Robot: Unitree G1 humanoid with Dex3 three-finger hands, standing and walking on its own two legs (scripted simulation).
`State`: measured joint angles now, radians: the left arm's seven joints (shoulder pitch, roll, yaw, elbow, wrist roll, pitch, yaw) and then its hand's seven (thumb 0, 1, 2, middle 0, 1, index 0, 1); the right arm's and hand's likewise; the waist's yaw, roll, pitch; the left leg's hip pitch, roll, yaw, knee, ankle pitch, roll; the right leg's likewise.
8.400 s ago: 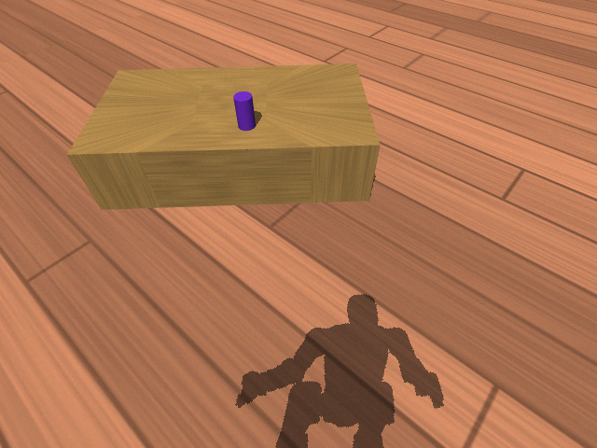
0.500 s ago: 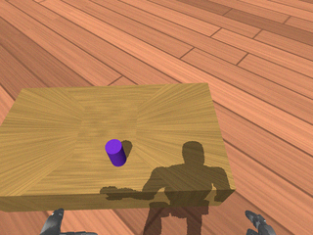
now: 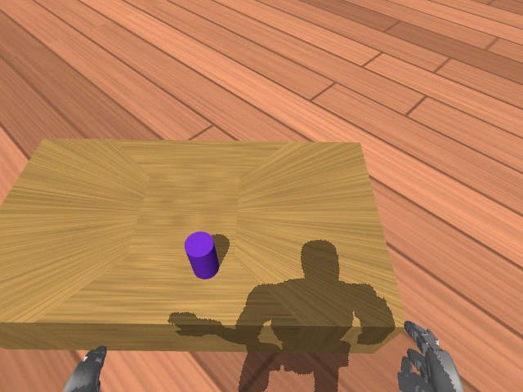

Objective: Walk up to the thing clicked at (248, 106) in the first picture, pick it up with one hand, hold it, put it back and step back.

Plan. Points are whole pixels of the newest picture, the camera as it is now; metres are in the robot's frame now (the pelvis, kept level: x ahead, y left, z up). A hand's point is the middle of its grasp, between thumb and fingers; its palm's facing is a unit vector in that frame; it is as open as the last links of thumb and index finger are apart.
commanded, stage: go down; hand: left
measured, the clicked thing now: (202, 256) +0.50 +0.18 -0.34
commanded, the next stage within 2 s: none
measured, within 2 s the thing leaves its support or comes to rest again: neither
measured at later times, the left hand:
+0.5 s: hand (106, 391) +0.15 +0.26 -0.10, palm faces +0.11 -0.93 -0.35, open 17.3 cm
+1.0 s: hand (85, 293) +0.30 +0.33 -0.07, palm faces +0.14 -0.98 -0.16, open 17.6 cm
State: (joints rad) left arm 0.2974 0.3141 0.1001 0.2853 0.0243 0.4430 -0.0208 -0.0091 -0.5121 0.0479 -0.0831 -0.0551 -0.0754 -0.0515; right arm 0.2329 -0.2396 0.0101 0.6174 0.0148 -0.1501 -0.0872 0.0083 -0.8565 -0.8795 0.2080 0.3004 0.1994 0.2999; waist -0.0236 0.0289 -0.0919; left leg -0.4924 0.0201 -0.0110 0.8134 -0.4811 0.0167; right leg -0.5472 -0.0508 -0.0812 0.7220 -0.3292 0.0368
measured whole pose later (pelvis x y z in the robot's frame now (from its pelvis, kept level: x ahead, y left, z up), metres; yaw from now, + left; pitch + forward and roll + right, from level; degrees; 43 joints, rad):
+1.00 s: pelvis -0.05 -0.01 -0.04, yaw -1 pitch +17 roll -2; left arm -0.37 0.66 0.51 1.00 -0.05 -0.07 -0.41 -0.01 -0.58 0.02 -0.09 -0.02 -0.08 -0.02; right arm 0.35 -0.30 0.03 0.70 -0.01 -0.24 -0.12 0.01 -0.88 -0.89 0.21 0.30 0.20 0.30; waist -0.08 -0.01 -0.08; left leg -0.86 0.03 -0.01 1.09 -0.53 0.01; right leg -0.92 -0.04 -0.07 0.99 -0.36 0.02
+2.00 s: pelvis -0.05 +0.00 -0.08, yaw -2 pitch +25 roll -5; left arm -0.70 0.90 0.67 1.25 -0.06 -0.24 -0.55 -0.02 -0.50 0.08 -0.06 -0.01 -0.03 -0.02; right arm 0.32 -0.31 0.11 0.68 -0.05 -0.17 -0.10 0.00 -0.90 -0.90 0.21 0.30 0.20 0.30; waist -0.13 -0.02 -0.08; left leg -1.12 0.03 -0.04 1.26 -0.58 0.02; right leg -1.16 -0.05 -0.09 1.11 -0.39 0.03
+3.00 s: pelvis -0.13 -0.01 -0.33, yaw -3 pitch +34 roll -7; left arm -1.06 0.82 0.64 1.37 -0.05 -0.56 -0.42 -0.02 -0.60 0.04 -0.05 -0.07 -0.04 -0.07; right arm 0.20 -0.31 0.19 0.64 -0.13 -0.09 0.04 0.00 -0.94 -0.90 0.21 0.30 0.20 0.30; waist -0.27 -0.01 -0.03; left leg -2.05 -0.01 -0.08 2.18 -0.73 0.02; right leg -2.09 -0.10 -0.08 1.99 -0.49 0.01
